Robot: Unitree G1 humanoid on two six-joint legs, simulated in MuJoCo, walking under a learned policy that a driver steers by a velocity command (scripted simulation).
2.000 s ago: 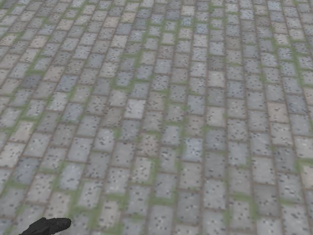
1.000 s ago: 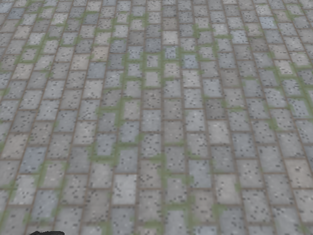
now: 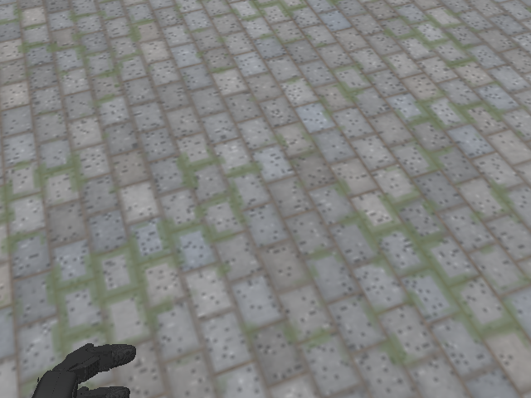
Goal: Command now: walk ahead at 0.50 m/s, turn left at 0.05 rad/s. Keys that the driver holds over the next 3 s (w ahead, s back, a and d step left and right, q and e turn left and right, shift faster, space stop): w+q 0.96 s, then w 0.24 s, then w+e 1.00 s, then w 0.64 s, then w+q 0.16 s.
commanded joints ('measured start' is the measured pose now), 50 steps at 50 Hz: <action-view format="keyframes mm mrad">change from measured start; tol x32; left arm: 1 407 191 71 38 0 8 11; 44 -80 117 33 -19 -2 -32 15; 50 296 246 84 45 23 -56 23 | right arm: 1 27 -110 -6 -83 15 -46 7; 21 -403 -31 -6 -264 8 -3 63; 26 45 -243 -108 -190 14 20 31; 50 -35 -27 -25 -248 -17 8 -17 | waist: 1 204 -188 -346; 19 164 -28 71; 28 -38 136 -385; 50 182 -26 -282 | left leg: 1 -679 -10 -122 663 -103 28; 15 -601 98 -41 155 572 -11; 25 -166 -81 116 -49 344 153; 28 455 317 -784 -303 133 400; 36 -161 134 -291 -387 601 300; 47 -88 126 -405 -208 390 182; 50 -252 -16 -254 271 254 91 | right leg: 1 846 -386 681 -194 -252 -243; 8 328 -252 162 -396 74 -171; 19 519 -265 -116 -387 239 -112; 24 604 -272 -180 -38 845 -56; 26 243 -180 -206 494 412 23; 27 -186 57 -71 849 -456 86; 29 -332 -28 125 854 -389 30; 47 54 -5 109 -50 43 64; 50 579 -226 300 -75 -15 -62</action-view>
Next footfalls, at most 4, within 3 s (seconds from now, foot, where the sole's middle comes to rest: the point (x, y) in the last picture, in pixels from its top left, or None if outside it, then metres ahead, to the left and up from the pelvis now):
0.50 left None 0.42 0.16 -0.76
0.98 right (227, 291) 0.75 0.08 -0.76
1.46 left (100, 283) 0.81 0.43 -0.76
1.96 right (156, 181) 1.17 0.30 -0.76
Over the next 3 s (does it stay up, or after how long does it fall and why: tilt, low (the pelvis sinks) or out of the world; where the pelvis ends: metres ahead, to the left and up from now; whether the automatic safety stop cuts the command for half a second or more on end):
stays up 1.57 0.40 0.00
